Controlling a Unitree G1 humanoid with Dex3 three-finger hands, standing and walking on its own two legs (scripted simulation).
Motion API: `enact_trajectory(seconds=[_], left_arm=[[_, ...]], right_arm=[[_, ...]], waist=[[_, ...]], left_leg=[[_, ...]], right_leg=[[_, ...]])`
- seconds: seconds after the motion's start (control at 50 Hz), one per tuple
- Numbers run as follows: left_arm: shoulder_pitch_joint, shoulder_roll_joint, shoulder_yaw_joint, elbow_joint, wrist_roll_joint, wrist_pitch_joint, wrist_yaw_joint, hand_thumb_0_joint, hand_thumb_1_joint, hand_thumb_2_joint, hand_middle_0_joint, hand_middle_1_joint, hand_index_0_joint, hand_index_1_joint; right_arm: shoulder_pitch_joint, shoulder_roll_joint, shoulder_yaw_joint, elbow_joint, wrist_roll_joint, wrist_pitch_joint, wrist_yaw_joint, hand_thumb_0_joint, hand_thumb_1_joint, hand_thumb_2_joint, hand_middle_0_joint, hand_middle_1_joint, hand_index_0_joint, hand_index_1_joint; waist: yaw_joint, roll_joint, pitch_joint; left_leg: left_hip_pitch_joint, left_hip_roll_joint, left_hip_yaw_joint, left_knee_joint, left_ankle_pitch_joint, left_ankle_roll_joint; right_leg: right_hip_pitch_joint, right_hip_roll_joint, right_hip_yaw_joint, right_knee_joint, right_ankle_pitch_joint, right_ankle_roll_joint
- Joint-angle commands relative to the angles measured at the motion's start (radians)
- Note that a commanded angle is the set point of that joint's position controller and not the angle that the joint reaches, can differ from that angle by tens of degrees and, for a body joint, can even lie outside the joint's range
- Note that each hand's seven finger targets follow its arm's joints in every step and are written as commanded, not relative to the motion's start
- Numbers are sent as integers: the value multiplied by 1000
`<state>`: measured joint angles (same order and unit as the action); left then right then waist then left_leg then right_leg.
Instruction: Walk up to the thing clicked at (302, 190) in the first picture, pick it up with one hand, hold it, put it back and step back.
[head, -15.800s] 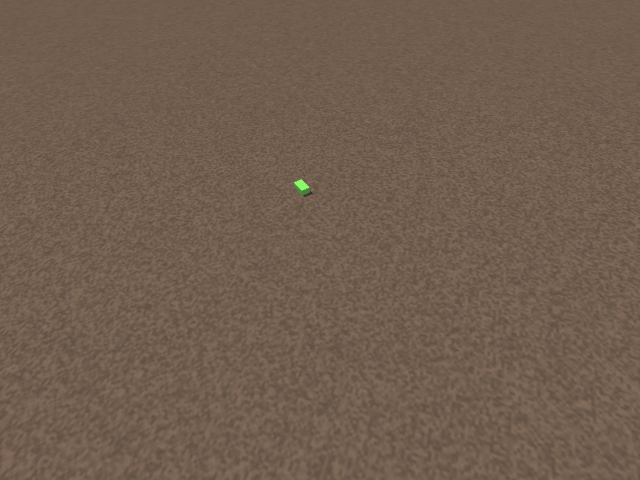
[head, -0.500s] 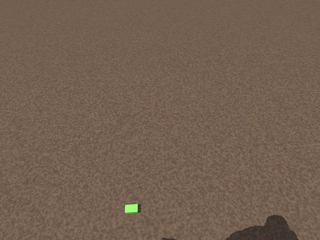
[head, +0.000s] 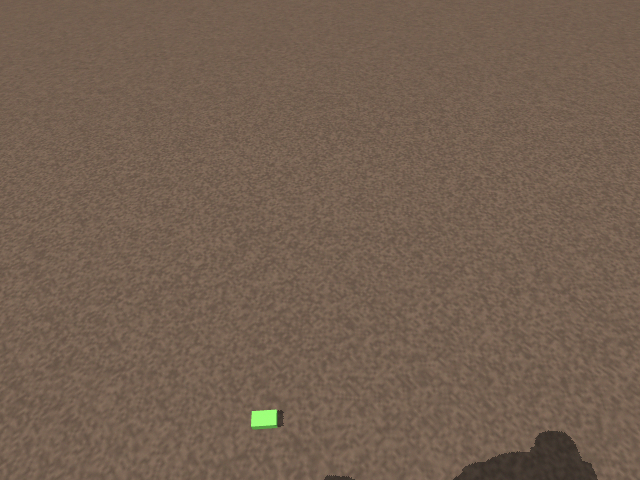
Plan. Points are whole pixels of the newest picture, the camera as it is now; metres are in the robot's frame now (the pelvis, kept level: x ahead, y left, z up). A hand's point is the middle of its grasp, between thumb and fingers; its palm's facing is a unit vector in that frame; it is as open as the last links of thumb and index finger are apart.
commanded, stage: stand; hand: left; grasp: from above
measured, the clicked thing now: (264, 419) +0.42 +0.21 -0.77
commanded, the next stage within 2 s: rise first in 0.06 s
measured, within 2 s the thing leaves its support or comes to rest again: neither
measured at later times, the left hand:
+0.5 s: hand out of the picture +0.15 +0.25 -0.18, palm faces -0.06 -0.93 -0.37, open 10.5 cm
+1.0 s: hand out of the picture +0.12 +0.26 -0.24, palm faces -0.17 -0.87 -0.46, open 12.5 cm
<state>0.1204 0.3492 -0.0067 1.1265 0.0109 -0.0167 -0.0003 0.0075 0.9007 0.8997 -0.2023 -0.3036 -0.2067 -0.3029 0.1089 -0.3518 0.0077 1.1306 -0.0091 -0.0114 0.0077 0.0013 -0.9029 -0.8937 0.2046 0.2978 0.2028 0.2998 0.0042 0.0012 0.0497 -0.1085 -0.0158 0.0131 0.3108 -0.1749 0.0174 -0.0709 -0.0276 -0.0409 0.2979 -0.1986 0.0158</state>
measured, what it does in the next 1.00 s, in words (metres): lowers itself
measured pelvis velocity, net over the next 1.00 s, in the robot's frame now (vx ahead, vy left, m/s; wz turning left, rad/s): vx -0.02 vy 0.00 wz -0.02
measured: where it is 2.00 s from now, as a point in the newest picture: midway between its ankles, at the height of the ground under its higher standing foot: outside the picture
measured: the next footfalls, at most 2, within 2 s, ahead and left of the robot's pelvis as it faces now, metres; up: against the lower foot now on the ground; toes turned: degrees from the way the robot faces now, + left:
none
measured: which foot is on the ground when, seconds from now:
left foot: down 0.00-1.00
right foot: down 0.00-1.00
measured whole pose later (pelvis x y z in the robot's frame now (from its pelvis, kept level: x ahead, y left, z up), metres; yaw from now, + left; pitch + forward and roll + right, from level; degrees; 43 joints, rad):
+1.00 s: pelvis -0.02 +0.00 -0.11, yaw -1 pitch +19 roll -2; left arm 0.25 0.34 0.13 0.46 0.22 0.21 0.00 0.00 -0.28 0.72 -0.38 -0.78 -0.38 -0.79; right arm 0.19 -0.24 -0.02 0.54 0.01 -0.14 -0.03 0.01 -0.92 -0.90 0.20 0.30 0.20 0.30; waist -0.03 0.01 -0.12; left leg -0.99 0.02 -0.01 1.19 -0.54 0.01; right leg -0.94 -0.01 -0.05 1.15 -0.55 0.00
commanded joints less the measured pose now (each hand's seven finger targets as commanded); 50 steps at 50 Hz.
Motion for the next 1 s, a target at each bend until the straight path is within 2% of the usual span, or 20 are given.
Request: enact_trajectory(seconds=[0.0,0.14,0.16,0.18,0.2,0.22,0.24,0.26,0.28,0.32,0.38,0.44,0.52,0.6,0.62,0.64,0.72,0.8,0.82,0.98], left_arm=[[-24,207,42,-52,1,-16,14,0,900,900,-200,-300,-200,-301],[-21,209,44,-55,2,-14,13,0,844,884,-237,-315,-229,-321],[-371,49,44,-406,-57,-106,31,0,764,896,-303,-393,-258,-401],[-510,92,59,-335,-54,-103,36,0,684,881,-274,-473,-238,-481],[-317,160,107,-177,-37,-69,37,0,604,857,-268,-549,-243,-561],[-263,189,131,-97,-16,-44,27,0,525,844,-249,-600,-236,-612],[-342,238,156,-119,2,-41,18,0,445,848,-237,-668,-232,-672],[-359,241,168,-150,26,-50,7,0,365,827,-231,-738,-240,-729],[-170,243,211,-42,54,-28,0,0,285,806,-236,-797,-255,-777],[-71,223,223,-119,77,-3,-12,0,125,822,-227,-849,-244,-831],[-85,174,186,-206,106,65,-10,0,-115,801,-269,-832,-275,-825],[-83,197,209,-270,132,117,0,0,-349,811,-287,-840,-279,-847],[-59,179,222,-346,149,132,13,0,-344,773,-334,-817,-326,-825],[-86,184,214,-550,164,118,9,0,-335,766,-359,-790,-343,-806],[-15,202,245,-507,170,127,15,0,-337,765,-359,-786,-342,-803],[-24,166,211,-563,168,129,11,0,-328,746,-384,-774,-368,-791],[52,191,232,-662,184,151,12,0,-299,732,-377,-768,-365,-781],[118,163,211,-721,195,184,9,0,-289,714,-383,-778,-378,-782],[124,193,233,-735,205,191,13,0,-289,713,-377,-779,-374,-782],[177,182,226,-807,234,200,19,0,-266,691,-385,-784,-388,-780]], right_arm=[[-34,-211,-38,-56,2,-24,-19,0,-900,-900,200,300,200,300],[-38,-212,-39,-62,0,-25,-20,0,-912,-908,198,301,199,301],[-12,-55,5,-342,73,-70,-41,0,-958,-912,200,301,200,301],[32,-79,-2,-285,71,-68,-49,0,-886,-895,199,300,200,300],[81,-109,-21,-291,75,-55,-58,0,-870,-893,199,300,200,300],[105,-110,-34,-298,67,-48,-59,0,-851,-884,199,300,200,300],[107,-105,-40,-330,64,-48,-60,0,-863,-887,199,300,200,300],[130,-101,-59,-349,45,-54,-60,0,-862,-887,200,300,200,300],[156,-103,-76,-367,36,-56,-56,0,-887,-892,200,300,200,300],[158,-94,-86,-432,32,-60,-46,0,-892,-894,200,300,200,300],[127,-81,-86,-507,42,-60,-45,0,-877,-890,201,300,201,300],[107,-74,-83,-565,43,-66,-38,0,-883,-893,201,300,201,300],[140,-60,-86,-599,37,-89,-35,0,-897,-897,201,300,201,300],[146,-53,-95,-638,28,-119,-39,0,-897,-898,201,300,201,300],[154,-55,-97,-637,28,-123,-44,0,-898,-899,201,300,200,300],[143,-50,-97,-652,29,-130,-45,0,-913,-903,201,300,200,300],[130,-50,-98,-668,26,-145,-50,0,-900,-899,201,300,200,300],[111,-44,-94,-689,23,-160,-54,0,-914,-902,201,300,200,300],[123,-49,-96,-688,22,-161,-54,0,-918,-902,201,300,200,300],[107,-40,-91,-705,18,-186,-49,0,-920,-903,201,300,200,300]], waist=[[-2,-4,-79],[1,1,-90],[-127,15,12],[-103,-5,-33],[-74,-21,-12],[-60,-44,-64],[-52,-43,-107],[-36,-29,-219],[-15,-25,-254],[29,55,-325],[7,58,-280],[1,14,-268],[-14,25,-274],[-25,67,-371],[-26,54,-388],[-38,40,-377],[-22,89,-393],[-36,72,-378],[-29,83,-411],[-32,89,-440]], left_leg=[[28,151,-121,-39,223,8],[37,154,-119,-36,237,14],[-94,23,5,26,51,-5],[-93,16,0,51,8,-4],[-134,22,0,65,-15,-4],[-168,12,1,115,-4,-1],[-193,14,-4,161,13,1],[-180,12,-4,204,37,-1],[-217,3,-1,246,74,-2],[-243,-6,7,278,113,-12],[-272,-3,0,274,98,-15],[-347,8,-9,340,69,-10],[-429,16,-15,434,0,-7],[-465,24,-19,541,47,-6],[-465,25,-19,562,57,-3],[-489,25,-19,577,33,-2],[-521,33,-32,604,-23,-9],[-580,36,-46,635,-72,-10],[-579,35,-43,652,-48,-9],[-674,33,-51,762,-30,-9]], right_leg=[[4,-120,96,-42,168,-31],[15,-122,94,-33,179,-34],[-263,34,19,50,114,-31],[-226,28,11,63,77,-30],[-224,37,-1,77,37,-35],[-248,34,1,111,34,-39],[-269,31,4,154,47,-40],[-258,29,8,198,68,-42],[-258,24,12,232,101,-41],[-238,24,18,275,120,-50],[-277,37,11,270,93,-52],[-339,43,2,325,52,-48],[-457,48,1,425,-20,-45],[-547,43,11,537,18,-44],[-561,42,14,551,30,-41],[-586,44,14,563,11,-40],[-653,46,11,608,-61,-45],[-699,48,5,642,-97,-43],[-692,47,6,660,-77,-44],[-813,47,1,776,-81,-46]])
